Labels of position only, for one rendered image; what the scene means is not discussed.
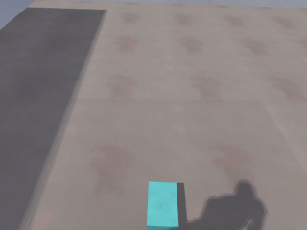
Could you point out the carton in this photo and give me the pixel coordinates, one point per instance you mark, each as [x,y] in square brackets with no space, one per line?
[162,211]

